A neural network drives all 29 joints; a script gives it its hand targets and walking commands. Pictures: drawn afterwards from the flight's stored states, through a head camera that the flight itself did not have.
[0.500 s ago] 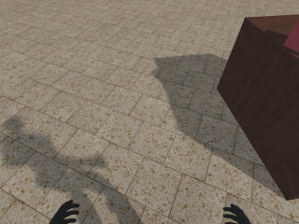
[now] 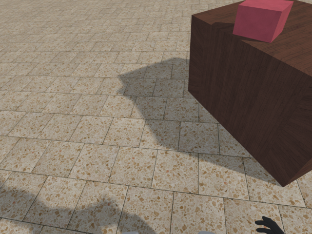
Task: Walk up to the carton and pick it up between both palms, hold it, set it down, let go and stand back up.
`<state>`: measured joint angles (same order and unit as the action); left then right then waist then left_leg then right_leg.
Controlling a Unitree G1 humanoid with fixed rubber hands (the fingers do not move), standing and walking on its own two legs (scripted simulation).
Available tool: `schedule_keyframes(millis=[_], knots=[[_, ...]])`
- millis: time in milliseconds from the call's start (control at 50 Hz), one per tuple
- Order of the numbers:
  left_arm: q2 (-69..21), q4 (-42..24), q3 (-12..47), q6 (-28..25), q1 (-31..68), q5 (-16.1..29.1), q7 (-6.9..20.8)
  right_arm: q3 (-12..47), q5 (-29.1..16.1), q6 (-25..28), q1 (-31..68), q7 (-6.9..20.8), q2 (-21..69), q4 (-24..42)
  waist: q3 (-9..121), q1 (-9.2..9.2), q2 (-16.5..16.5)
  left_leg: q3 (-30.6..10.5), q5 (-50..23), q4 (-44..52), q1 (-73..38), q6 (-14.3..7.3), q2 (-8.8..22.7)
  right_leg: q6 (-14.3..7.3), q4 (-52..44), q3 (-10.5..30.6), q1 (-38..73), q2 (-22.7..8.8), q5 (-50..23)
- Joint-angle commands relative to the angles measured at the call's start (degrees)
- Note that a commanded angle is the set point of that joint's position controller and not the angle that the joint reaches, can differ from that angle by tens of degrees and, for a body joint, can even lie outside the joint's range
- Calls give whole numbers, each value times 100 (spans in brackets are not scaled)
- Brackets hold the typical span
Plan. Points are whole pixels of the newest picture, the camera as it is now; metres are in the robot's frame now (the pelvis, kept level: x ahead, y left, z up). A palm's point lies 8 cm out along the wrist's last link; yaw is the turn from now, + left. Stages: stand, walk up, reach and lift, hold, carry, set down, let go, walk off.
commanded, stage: walk up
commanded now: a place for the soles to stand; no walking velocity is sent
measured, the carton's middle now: (261, 18) +1.15 -0.53 +0.04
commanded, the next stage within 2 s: none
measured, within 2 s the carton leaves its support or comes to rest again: neither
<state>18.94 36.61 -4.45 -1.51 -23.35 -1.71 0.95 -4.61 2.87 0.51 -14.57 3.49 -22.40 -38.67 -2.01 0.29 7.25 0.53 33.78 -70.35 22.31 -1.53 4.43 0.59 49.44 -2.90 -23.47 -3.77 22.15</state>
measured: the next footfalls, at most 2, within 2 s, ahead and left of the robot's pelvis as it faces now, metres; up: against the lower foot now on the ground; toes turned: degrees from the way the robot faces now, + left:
left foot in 0.30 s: +0.29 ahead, +0.17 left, +0.00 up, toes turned -13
right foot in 0.66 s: +0.39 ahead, -0.11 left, +0.00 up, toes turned -31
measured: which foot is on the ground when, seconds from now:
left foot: up 0.00-0.28, down 0.30-0.68, up 0.70-1.00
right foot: down 0.00-0.28, up 0.30-0.64, down 0.66-1.00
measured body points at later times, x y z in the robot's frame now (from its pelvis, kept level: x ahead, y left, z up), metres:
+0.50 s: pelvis +0.22 +0.07 +0.02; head +0.23 +0.07 +0.47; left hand +0.47 +0.26 -0.06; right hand +0.16 -0.22 -0.07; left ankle +0.25 +0.18 -0.70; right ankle +0.21 -0.07 -0.63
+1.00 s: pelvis +0.45 +0.05 +0.02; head +0.44 +0.01 +0.47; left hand +0.65 +0.26 -0.06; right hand +0.44 -0.25 -0.08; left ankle +0.66 +0.12 -0.65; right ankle +0.35 -0.09 -0.69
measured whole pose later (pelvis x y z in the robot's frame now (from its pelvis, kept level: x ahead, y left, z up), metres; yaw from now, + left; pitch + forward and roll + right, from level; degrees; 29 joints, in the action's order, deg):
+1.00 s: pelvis +0.45 +0.05 +0.02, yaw -35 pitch -3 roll +0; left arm 15.6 38.4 -3.0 -3.6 -23.6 -3.1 -2.2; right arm -2.1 2.9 -1.0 -14.0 5.5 -18.8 -31.0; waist -4.3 2.6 6.0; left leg -1.5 13.0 -50.5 34.6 1.3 7.2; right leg 0.4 38.8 5.1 -14.9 -1.5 21.6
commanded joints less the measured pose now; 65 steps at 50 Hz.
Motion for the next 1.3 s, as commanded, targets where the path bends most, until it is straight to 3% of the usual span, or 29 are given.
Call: schedule_keyframes(millis=[0,80,160,220,240,260,280,300,320,380,400,500,560,620,640,660,680,720,800,860,960,1020,1040,1060,1080,1100,1120,1180,1280], knots=[[1455,-334,-229,-114,142,-174,-261,-53,-93,304,487,87,-507,908,-532,35,-1521,-373,-639,379,1921,149,238,-1560,-3823,3465,404,-1497,3002],[1320,-162,-223,-248,366,-108,-230,8,-87,171,260,202,-140,975,-422,-59,-1889,-324,-1755,1277,1037,170,62,-1352,-3725,2359,-193,-992,2238],[1173,-134,-261,-280,494,-102,-162,4,-71,173,313,187,40,1134,-381,-95,-1617,-131,-2264,2250,339,163,-117,-1182,-3262,1876,-303,-750,1697],[1123,-241,-296,-187,691,-200,-97,-81,-74,251,-636,69,41,1033,-152,-537,-1291,234,-2028,2732,-1349,101,-339,-999,-2233,1756,-999,-615,1705],[862,-281,-212,-131,686,-249,-94,-165,-57,300,-1314,-13,-105,883,21,-845,-717,122,-1778,2945,-2246,59,-398,-813,-1113,1570,-1446,-336,1716],[304,-367,1,-113,368,-255,-81,-257,-26,358,-1993,-111,-483,751,514,-1093,455,-521,-829,3285,-3024,0,-47,-578,839,1022,-1759,260,1392],[-210,-709,210,-139,197,-213,-71,-210,77,413,-2095,-206,-950,916,594,-996,1709,-3350,915,4808,-2838,-160,1452,-242,2775,857,-2523,749,1640],[228,-853,89,-51,50,-236,-167,-229,20,388,-1266,-284,-1241,1114,244,-452,1146,-5551,1801,6259,-1922,-643,2434,-115,3292,1137,-2582,542,1265],[473,-826,25,20,344,-281,-212,-196,-92,375,-632,-320,-1147,1174,-395,-271,604,-5684,2439,6708,-1157,-878,2479,-89,3551,1224,-2540,138,709],[531,-426,-47,128,429,-151,-113,22,-36,382,-190,-276,-408,1007,-1073,-101,202,-2348,-194,5745,-406,-846,1466,-24,2534,934,-1917,-369,-380],[481,-413,-47,107,374,-113,-65,63,-26,392,-302,-247,-246,898,-902,-104,201,-1654,-1144,5556,-430,-816,1213,-13,2188,892,-1552,-304,-344],[128,-769,82,-4,1091,25,78,-20,73,339,-859,-243,-464,592,-394,-446,180,-367,-3204,4958,-1558,-1090,1224,-111,132,320,-1284,-120,-332],[99,-848,30,-67,1255,-10,87,-59,49,260,-980,-236,-671,547,-20,-489,-10,237,-3045,4616,-1349,-972,1149,-264,-700,-207,-154,249,-728],[441,-629,-193,-121,164,-79,-25,82,-23,149,-838,-230,-562,554,502,186,-703,865,-2779,2881,-440,-724,919,-507,-1378,-298,2053,584,-937],[768,-484,-296,-140,-665,-128,-142,200,3,128,-988,-223,-313,604,1015,637,-1371,1129,-2635,1095,445,-407,577,-850,-1491,729,3336,187,-281],[1239,-577,-310,-163,-1044,-243,-279,315,27,118,-1131,-160,-127,920,1227,711,-2266,843,-325,-330,2021,13,-25,-1520,-2279,4008,4138,-1440,600],[1468,-634,-396,-70,-995,-86,-381,136,-38,0,-701,-138,-646,1195,1104,819,-1478,-58,99,-623,2476,40,-157,-2085,-3199,5595,3657,-2089,1998],[1159,-621,-262,-37,-239,-22,-514,93,-3,-97,-263,-71,-532,1259,-155,457,-844,-355,-677,-885,2757,118,107,-1774,-3384,4610,2394,-1835,2176],[725,-594,-75,-271,795,-110,-417,94,3,-104,-953,78,-186,954,-645,-228,-1408,-250,-1381,362,1200,341,265,-1332,-3383,2478,-115,-862,857],[774,-452,-136,-368,731,-125,-363,114,-8,-126,-627,188,-52,1015,-503,-169,-1834,-189,-1850,1073,1082,372,294,-1367,-3376,2106,-270,-670,854],[918,-348,-245,-336,462,-160,-335,73,7,-27,-50,203,42,1217,-218,-28,-1704,-14,-2258,2302,339,236,187,-1115,-2872,1913,-291,-656,1172],[855,-440,-265,-190,686,-261,-326,-30,-20,80,-988,108,-43,1064,-11,-561,-1385,416,-2006,2882,-1516,114,-80,-870,-1849,1763,-1081,-521,1321],[520,-438,-166,-129,486,-288,-325,-123,-16,141,-1539,39,-272,913,197,-775,-595,381,-1692,3110,-2265,75,-249,-675,-651,1481,-1367,-149,1175],[-16,-512,28,-116,101,-275,-295,-209,36,199,-1992,-35,-667,828,647,-937,630,-601,-487,3590,-2842,-114,404,-433,1232,895,-1703,427,1052],[-284,-856,147,-108,-88,-151,-306,-184,104,223,-1718,-107,-1088,1096,550,-729,1569,-3521,879,5136,-2466,-600,1959,-77,2538,726,-2514,825,1670],[222,-882,25,-21,74,-156,-406,-199,-28,169,-1117,-174,-1255,1158,259,-560,992,-4886,2274,6211,-1630,-1148,2508,-73,3088,1009,-2404,444,1339],[440,-824,-42,28,442,-155,-406,-135,-137,149,-753,-214,-1047,1148,-398,-456,507,-4512,2273,6301,-1061,-1155,2315,-89,3320,1099,-2409,215,736],[367,-499,-101,58,247,-49,-297,26,-41,123,-481,-255,-439,950,-723,-270,149,-1908,67,5497,-416,-1115,1612,-78,2444,845,-1682,-67,114],[-19,-670,15,-87,464,72,-180,87,30,130,-703,-265,-375,637,-353,-363,165,-596,-2511,4904,-865,-1214,1485,-148,319,358,-865,111,217]])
